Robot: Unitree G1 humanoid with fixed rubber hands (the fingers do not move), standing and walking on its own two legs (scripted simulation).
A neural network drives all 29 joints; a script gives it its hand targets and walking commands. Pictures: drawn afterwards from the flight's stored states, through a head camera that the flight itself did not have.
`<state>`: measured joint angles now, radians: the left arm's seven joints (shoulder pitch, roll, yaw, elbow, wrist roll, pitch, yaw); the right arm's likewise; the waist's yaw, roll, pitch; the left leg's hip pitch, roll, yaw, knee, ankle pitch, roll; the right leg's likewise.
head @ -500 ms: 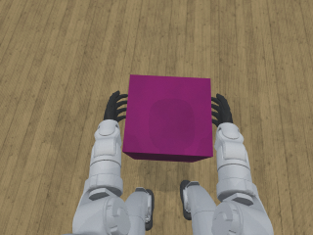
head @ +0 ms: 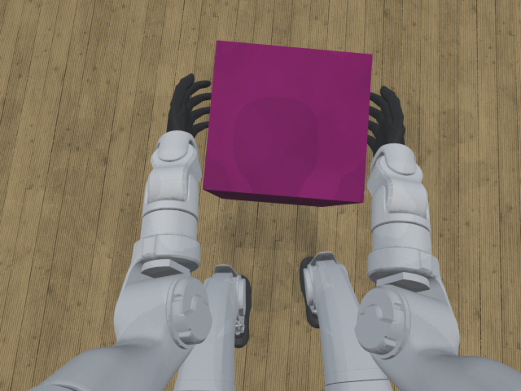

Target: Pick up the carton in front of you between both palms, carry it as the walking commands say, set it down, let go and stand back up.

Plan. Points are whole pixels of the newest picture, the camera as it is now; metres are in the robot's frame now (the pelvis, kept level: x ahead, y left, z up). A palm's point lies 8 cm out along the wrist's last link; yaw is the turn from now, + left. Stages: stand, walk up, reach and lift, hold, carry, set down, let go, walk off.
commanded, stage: set down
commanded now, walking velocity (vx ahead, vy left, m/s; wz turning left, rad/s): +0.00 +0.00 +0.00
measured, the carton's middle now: (280, 142) +0.46 -0.04 -0.16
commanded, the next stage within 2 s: none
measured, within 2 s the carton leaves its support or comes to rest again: rests again in 1.36 s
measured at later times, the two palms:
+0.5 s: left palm (207, 132) +0.52 +0.10 -0.23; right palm (356, 150) +0.46 -0.19 -0.24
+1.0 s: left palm (221, 132) +0.57 +0.09 -0.37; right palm (345, 148) +0.50 -0.21 -0.36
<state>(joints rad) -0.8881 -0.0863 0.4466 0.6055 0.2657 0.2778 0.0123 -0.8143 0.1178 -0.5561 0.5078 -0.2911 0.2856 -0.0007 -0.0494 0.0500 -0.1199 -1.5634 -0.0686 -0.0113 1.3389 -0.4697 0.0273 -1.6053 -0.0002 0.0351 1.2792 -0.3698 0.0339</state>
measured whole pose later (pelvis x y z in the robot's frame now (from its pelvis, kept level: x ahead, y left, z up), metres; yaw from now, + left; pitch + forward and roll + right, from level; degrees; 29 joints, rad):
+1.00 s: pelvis -0.03 +0.00 -0.21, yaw -2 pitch +42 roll -3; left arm -1.59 0.32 0.13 1.02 0.06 0.27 0.06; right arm -1.40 -0.10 -0.49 0.75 -0.06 0.31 -0.15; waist -0.11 0.00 0.29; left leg -2.21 -0.07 -0.02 2.13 -0.65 0.02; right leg -2.25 0.02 0.00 2.03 -0.51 0.05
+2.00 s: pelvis -0.04 +0.00 -0.25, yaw -2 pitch +33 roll -5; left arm -1.68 0.31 0.21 1.08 0.15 0.23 -0.07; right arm -1.53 -0.25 -0.56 1.01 -0.06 0.21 0.00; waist -0.08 -0.05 0.50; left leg -2.19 -0.07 -0.02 2.29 -0.69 0.03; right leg -2.22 0.03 0.00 2.17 -0.54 0.07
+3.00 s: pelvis -0.03 +0.00 -0.13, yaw -2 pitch +46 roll -3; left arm -1.63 0.51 0.06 1.12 -0.06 0.26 -0.02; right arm -1.37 -0.23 -0.37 0.82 0.09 0.24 -0.16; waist -0.13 0.03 0.14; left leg -2.04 -0.07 -0.02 1.80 -0.56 0.02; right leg -2.07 0.03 0.02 1.71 -0.43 0.05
